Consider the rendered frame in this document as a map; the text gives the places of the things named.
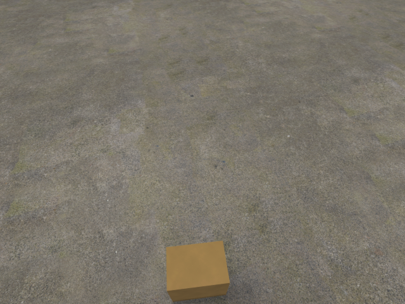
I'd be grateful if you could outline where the carton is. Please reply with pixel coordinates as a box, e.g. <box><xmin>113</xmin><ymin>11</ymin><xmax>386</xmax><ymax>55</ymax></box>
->
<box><xmin>166</xmin><ymin>241</ymin><xmax>230</xmax><ymax>302</ymax></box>

